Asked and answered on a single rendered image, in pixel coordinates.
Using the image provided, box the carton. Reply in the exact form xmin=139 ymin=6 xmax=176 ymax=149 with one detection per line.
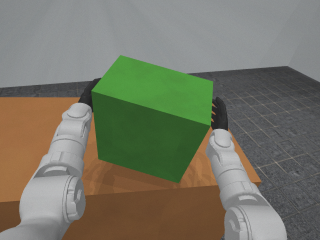
xmin=91 ymin=55 xmax=213 ymax=183

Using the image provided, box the right robot upper arm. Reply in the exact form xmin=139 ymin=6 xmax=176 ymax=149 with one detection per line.
xmin=224 ymin=204 xmax=287 ymax=240

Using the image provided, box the right robot forearm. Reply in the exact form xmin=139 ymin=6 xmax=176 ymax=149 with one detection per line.
xmin=205 ymin=129 xmax=287 ymax=240

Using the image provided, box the pedestal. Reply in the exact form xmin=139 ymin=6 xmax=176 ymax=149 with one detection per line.
xmin=0 ymin=97 xmax=262 ymax=240

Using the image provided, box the right robot hand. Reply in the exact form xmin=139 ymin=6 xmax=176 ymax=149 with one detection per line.
xmin=211 ymin=97 xmax=228 ymax=131

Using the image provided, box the left robot upper arm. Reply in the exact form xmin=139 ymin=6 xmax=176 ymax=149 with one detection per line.
xmin=0 ymin=175 xmax=86 ymax=240

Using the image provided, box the left robot forearm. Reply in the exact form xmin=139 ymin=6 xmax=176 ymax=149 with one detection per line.
xmin=19 ymin=102 xmax=93 ymax=220

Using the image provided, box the left robot hand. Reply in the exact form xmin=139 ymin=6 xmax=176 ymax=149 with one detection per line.
xmin=78 ymin=78 xmax=101 ymax=113

